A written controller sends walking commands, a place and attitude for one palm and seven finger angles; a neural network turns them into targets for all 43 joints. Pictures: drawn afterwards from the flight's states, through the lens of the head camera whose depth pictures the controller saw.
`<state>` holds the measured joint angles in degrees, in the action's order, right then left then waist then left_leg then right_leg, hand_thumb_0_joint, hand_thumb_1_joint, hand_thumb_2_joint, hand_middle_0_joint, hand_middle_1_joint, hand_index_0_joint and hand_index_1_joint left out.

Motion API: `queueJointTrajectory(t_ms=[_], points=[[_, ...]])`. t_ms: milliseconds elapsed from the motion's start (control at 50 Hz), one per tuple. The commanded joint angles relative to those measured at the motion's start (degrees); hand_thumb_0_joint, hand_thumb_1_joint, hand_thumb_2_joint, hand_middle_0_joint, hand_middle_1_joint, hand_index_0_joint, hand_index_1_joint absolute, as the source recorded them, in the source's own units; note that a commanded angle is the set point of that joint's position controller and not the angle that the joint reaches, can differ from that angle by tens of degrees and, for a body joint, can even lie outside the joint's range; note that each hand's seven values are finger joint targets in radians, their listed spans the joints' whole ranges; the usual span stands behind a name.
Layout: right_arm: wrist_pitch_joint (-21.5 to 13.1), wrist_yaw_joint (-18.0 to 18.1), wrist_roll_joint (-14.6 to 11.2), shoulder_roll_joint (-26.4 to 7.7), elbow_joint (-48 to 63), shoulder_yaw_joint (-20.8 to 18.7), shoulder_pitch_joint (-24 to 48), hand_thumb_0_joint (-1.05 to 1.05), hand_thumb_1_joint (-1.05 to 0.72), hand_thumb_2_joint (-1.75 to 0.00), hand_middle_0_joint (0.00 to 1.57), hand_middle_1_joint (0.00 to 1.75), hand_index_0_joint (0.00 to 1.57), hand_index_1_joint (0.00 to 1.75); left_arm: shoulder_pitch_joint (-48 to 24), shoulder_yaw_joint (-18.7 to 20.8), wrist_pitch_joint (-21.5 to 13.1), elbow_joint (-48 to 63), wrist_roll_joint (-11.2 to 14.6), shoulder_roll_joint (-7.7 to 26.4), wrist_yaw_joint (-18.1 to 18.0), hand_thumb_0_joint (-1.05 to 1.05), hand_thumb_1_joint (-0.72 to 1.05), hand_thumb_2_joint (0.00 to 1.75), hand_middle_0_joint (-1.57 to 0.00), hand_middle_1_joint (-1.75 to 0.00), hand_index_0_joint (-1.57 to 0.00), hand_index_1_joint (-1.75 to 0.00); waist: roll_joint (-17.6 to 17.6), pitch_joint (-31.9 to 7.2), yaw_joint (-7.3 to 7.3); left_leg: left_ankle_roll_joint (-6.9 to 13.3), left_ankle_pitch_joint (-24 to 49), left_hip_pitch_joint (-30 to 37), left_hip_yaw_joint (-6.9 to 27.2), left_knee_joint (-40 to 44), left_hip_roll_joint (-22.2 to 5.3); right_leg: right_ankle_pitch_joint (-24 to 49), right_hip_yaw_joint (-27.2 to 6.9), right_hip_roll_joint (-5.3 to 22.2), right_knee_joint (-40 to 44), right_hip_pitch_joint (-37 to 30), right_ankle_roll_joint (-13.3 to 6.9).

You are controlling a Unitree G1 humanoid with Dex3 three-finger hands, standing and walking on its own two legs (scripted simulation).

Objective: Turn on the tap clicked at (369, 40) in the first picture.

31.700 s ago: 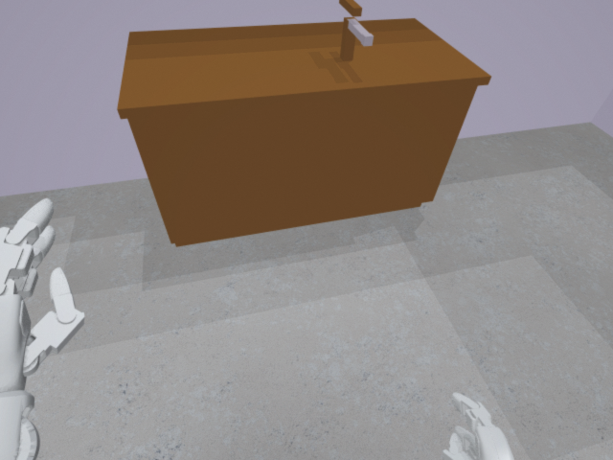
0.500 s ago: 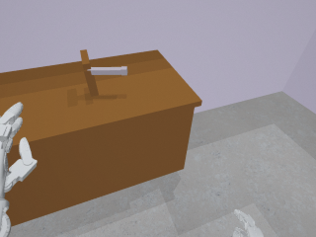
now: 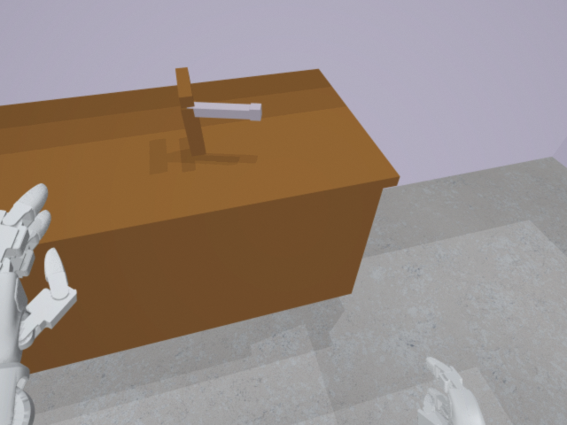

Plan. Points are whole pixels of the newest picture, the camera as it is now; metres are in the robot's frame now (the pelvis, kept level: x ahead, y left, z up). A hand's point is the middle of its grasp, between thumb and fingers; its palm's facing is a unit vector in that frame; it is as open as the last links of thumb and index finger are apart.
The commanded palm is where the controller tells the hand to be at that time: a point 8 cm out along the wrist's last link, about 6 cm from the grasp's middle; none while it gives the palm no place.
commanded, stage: stop stepping back and stand still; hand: left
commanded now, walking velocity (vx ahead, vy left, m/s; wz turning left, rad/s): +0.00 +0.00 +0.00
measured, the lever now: (255, 112) +0.74 +0.10 +0.06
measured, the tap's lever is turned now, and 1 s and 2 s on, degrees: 71 71 71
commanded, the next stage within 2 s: stand and check the lever's angle in 0.44 s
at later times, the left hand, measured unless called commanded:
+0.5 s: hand (54, 270) +0.24 +0.27 +0.16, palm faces +0.36 -0.87 -0.34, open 7.4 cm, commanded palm +0.19 +0.31 +0.18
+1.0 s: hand (41, 286) +0.22 +0.27 +0.16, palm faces +0.37 -0.86 -0.34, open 7.4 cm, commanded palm +0.17 +0.31 +0.18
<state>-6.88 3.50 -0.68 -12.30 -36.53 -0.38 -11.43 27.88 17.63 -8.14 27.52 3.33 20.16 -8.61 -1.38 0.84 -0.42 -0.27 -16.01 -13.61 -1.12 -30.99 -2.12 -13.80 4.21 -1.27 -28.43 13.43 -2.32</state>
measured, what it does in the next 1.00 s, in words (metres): stands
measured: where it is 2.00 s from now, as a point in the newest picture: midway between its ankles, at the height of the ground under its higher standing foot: outside the picture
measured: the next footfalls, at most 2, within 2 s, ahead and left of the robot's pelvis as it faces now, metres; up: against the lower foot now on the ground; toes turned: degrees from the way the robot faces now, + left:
none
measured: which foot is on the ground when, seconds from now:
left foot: down 0.00-1.00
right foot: down 0.00-1.00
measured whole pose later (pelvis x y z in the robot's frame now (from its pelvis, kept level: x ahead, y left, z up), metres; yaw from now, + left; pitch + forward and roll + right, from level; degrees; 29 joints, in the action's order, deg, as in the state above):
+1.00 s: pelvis +0.01 +0.04 +0.01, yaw -2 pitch -1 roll -1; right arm -3.1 3.9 -0.4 -11.6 -36.2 0.8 -11.2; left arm 27.2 16.9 -7.3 24.7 3.7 19.5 -8.7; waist -1.0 -0.1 0.5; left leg 2.1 -13.9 -10.1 -3.6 -25.0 -0.2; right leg -9.8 1.7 0.3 -20.8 9.8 0.8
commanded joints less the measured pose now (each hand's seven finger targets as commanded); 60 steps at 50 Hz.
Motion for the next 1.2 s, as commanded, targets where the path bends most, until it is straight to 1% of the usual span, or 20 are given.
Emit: queueJointTrajectory(t_ms=[0, 40, 80, 100, 160, 180, 320, 360, 380, 460, 580, 760, 780, 800, 860, 880, 940, 1100, 1160, 1180], points=[[-2.2, 0.5, 0.1, -6.5, 9.1, -2.4, 5.8, 0.0, -0.9, -0.9, 0.2, 0.3, 0.2, 0.3, -4.3, 7.0, -4.1, 14.1, 0.3, 9.8, -1.4, 0.0, 0.9, 0.9, -0.2, -0.3, -0.2, -0.3, -0.6, -7.3, 0.38, 2.2, 12.9, 3.9, 3.1, 5.5, -2.5, 15.6, -11.0, 8.6, 5.6, -6.0, -0.5], [-1.6, 0.6, 0.1, -6.5, 9.5, -2.2, 6.2, 0.0, -0.9, -0.9, 0.2, 0.3, 0.2, 0.3, -3.8, 7.3, -4.0, 12.8, 0.3, 9.8, -1.4, 0.0, 0.9, 0.9, -0.2, -0.3, -0.2, -0.3, -1.3, -8.2, 0.74, 2.8, 20.3, 6.6, 4.9, 6.4, -4.4, 17.2, -7.3, 5.6, 3.7, -5.7, 1.0], [-1.1, 0.7, -0.1, -6.7, 10.1, -2.1, 6.8, 0.0, -0.9, -0.9, 0.2, 0.3, 0.2, 0.3, -4.7, 6.4, -3.8, 12.3, 0.3, 9.0, -1.1, 0.0, 0.9, 0.9, -0.2, -0.3, -0.2, -0.3, -2.4, -7.3, 0.76, 2.6, 23.1, 6.4, 5.5, 7.1, -5.0, 17.4, -5.9, 4.7, 3.0, -5.7, 1.3], [-0.9, 0.7, -0.1, -6.5, 10.0, -2.0, 6.5, 0.0, -0.9, -0.9, 0.2, 0.3, 0.2, 0.3, -4.6, 6.7, -3.8, 11.8, 0.3, 9.4, -1.1, 0.0, 0.9, 0.9, -0.2, -0.3, -0.2, -0.3, -1.6, -7.6, 0.88, 2.6, 23.8, 6.7, 5.2, 7.2, -5.2, 17.9, -5.6, 4.5, 3.1, -6.1, 1.5], [-0.3, 0.6, -0.1, -6.5, 10.4, -2.0, 6.6, 0.0, -0.9, -0.9, 0.2, 0.3, 0.2, 0.3, -4.7, 6.2, -3.6, 12.0, 0.3, 9.0, -0.9, 0.0, 0.9, 0.9, -0.2, -0.3, -0.2, -0.3, -1.0, -8.0, 0.88, 2.4, 21.5, 6.1, 4.4, 7.1, -4.6, 18.1, -6.3, 4.7, 4.6, -7.1, 1.4], [-0.3, 0.6, -0.1, -6.6, 10.7, -1.9, 6.7, 0.0, -0.9, -0.9, 0.2, 0.3, 0.2, 0.3, -4.6, 6.1, -3.5, 12.2, 0.4, 9.0, -0.8, 0.0, 0.9, 0.9, -0.2, -0.3, -0.2, -0.3, -2.3, -7.7, 0.8, 2.2, 21.5, 6.0, 4.2, 7.2, -4.3, 18.5, -6.5, 4.9, 4.6, -7.1, 1.1], [0.6, 0.6, 0.1, -6.4, 11.0, -1.6, 6.7, 0.0, -0.9, -0.9, 0.2, 0.3, 0.2, 0.3, -4.8, 6.0, -3.5, 13.2, 0.5, 9.1, -0.9, 0.0, 0.9, 0.9, -0.2, -0.3, -0.2, -0.3, -3.3, -7.6, 0.88, 1.7, 20.2, 5.3, 4.2, 8.7, -4.3, 17.7, -6.2, 4.4, 5.3, -7.5, 1.2], [0.8, 0.6, 0.1, -6.2, 10.8, -1.6, 6.7, 0.0, -0.9, -0.9, 0.2, 0.3, 0.2, 0.3, -4.5, 6.2, -3.4, 12.6, 0.5, 9.1, -0.9, 0.0, 0.9, 0.9, -0.2, -0.3, -0.2, -0.3, -2.3, -7.9, 0.88, 1.7, 19.7, 5.3, 3.8, 8.7, -4.1, 17.8, -6.3, 4.4, 5.8, -7.6, 1.2], [0.8, 0.7, 0.1, -6.4, 11.2, -1.7, 6.9, 0.0, -0.9, -0.9, 0.2, 0.3, 0.2, 0.3, -4.5, 6.5, -3.4, 12.5, 0.5, 9.5, -0.9, 0.0, 0.9, 0.9, -0.2, -0.3, -0.2, -0.3, -3.5, -7.4, 0.85, 1.6, 19.2, 5.2, 3.9, 9.0, -3.9, 17.2, -6.4, 4.5, 5.9, -7.2, 1.1], [1.0, 0.8, 0.1, -6.3, 10.9, -1.6, 6.7, 0.0, -0.9, -0.9, 0.2, 0.3, 0.2, 0.3, -4.4, 6.1, -3.3, 11.4, 0.6, 9.0, -0.9, 0.0, 0.9, 0.9, -0.2, -0.3, -0.2, -0.3, -1.5, -7.5, 0.95, 1.5, 18.3, 4.6, 3.7, 9.2, -3.9, 17.1, -6.3, 4.4, 6.5, -7.9, 1.4], [0.9, 0.9, 0.2, -6.5, 10.8, -1.6, 7.2, 0.0, -0.9, -0.9, 0.2, 0.3, 0.2, 0.3, -4.8, 6.4, -3.4, 11.4, 0.4, 9.6, -1.0, 0.0, 0.9, 0.9, -0.2, -0.3, -0.2, -0.3, -3.0, -6.2, 1.04, 1.5, 13.7, 3.5, 4.3, 10.8, -3.6, 13.4, -6.5, 4.3, 7.4, -6.8, 1.3], [0.8, 0.9, 0.3, -6.3, 9.8, -1.6, 7.0, 0.0, -0.9, -0.9, 0.2, 0.3, 0.2, 0.3, -4.6, 5.9, -3.5, 10.3, 0.3, 8.8, -1.1, 0.0, 0.9, 0.9, -0.2, -0.3, -0.2, -0.3, -0.8, -6.3, 1.06, 1.6, 9.3, 2.4, 3.8, 11.0, -2.9, 11.4, -6.9, 4.3, 9.0, -7.2, 1.4], [0.8, 1.0, 0.3, -6.5, 10.1, -1.6, 7.4, 0.0, -0.9, -0.9, 0.2, 0.3, 0.2, 0.3, -4.6, 6.2, -3.4, 10.3, 0.2, 9.2, -1.1, 0.0, 0.9, 0.9, -0.2, -0.3, -0.2, -0.3, -2.4, -5.5, 0.98, 1.5, 8.4, 2.1, 3.9, 11.3, -2.7, 10.5, -7.1, 4.5, 9.2, -6.4, 1.3], [0.9, 1.0, 0.3, -6.1, 9.6, -1.4, 7.2, 0.0, -0.9, -0.9, 0.2, 0.3, 0.2, 0.3, -4.8, 5.8, -3.4, 10.0, 0.2, 8.8, -1.1, 0.0, 0.9, 0.9, -0.2, -0.3, -0.2, -0.3, -1.5, -5.4, 1.02, 1.5, 7.6, 1.9, 4.0, 11.6, -2.9, 10.0, -7.0, 4.3, 9.3, -6.5, 1.4], [0.9, 1.0, 0.3, -6.2, 9.6, -1.5, 7.2, 0.0, -0.9, -0.9, 0.2, 0.3, 0.2, 0.3, -5.2, 5.6, -3.3, 10.1, 0.2, 8.6, -1.1, 0.0, 0.9, 0.9, -0.2, -0.3, -0.2, -0.3, -1.2, -5.9, 1.04, 1.6, 7.2, 2.1, 3.9, 11.6, -2.7, 10.0, -7.1, 4.2, 9.5, -6.7, 1.5], [0.8, 1.1, 0.4, -6.5, 10.0, -1.6, 7.4, 0.0, -0.9, -0.9, 0.2, 0.3, 0.2, 0.3, -5.4, 6.2, -3.3, 10.2, 0.1, 9.3, -1.2, 0.0, 0.9, 0.9, -0.2, -0.3, -0.2, -0.3, -2.4, -5.4, 1.03, 1.5, 7.1, 1.7, 4.0, 11.8, -2.6, 9.6, -7.0, 4.3, 9.6, -6.5, 1.4], [0.8, 1.0, 0.3, -6.2, 9.5, -1.5, 7.2, 0.0, -0.9, -0.9, 0.2, 0.3, 0.2, 0.3, -5.6, 5.4, -3.1, 9.8, 0.1, 8.4, -1.2, 0.0, 0.9, 0.9, -0.2, -0.3, -0.2, -0.3, -0.5, -5.3, 1.07, 1.5, 6.1, 1.6, 3.9, 11.8, -2.5, 9.2, -6.9, 4.0, 10.0, -6.5, 1.5], [0.9, 1.1, 0.4, -6.0, 9.6, -1.3, 7.5, 0.0, -0.9, -0.9, 0.2, 0.3, 0.2, 0.3, -6.8, 5.1, -2.9, 10.2, -0.1, 8.2, -1.3, 0.0, 0.9, 0.9, -0.2, -0.3, -0.2, -0.3, -2.5, -4.4, 1.06, 1.4, 3.8, 0.9, 4.0, 12.8, -2.4, 7.7, -6.9, 3.7, 10.2, -6.1, 1.6], [0.8, 1.2, 0.4, -6.2, 9.7, -1.5, 7.4, 0.0, -0.9, -0.9, 0.2, 0.3, 0.2, 0.3, -5.8, 5.7, -2.9, 9.6, 0.0, 8.5, -1.4, 0.0, 0.9, 0.9, -0.2, -0.3, -0.2, -0.3, -0.9, -5.7, 1.2, 1.5, 5.7, 1.5, 4.0, 12.2, -2.4, 9.5, -6.7, 3.6, 9.9, -7.0, 1.6], [0.8, 1.2, 0.4, -6.5, 9.8, -1.6, 7.5, 0.0, -0.9, -0.9, 0.2, 0.3, 0.2, 0.3, -5.7, 6.3, -2.9, 9.9, -0.1, 9.3, -1.3, 0.0, 0.9, 0.9, -0.2, -0.3, -0.2, -0.3, -2.0, -5.9, 1.16, 1.3, 6.1, 1.6, 4.1, 12.2, -2.3, 9.5, -6.8, 3.7, 9.8, -7.0, 1.5]])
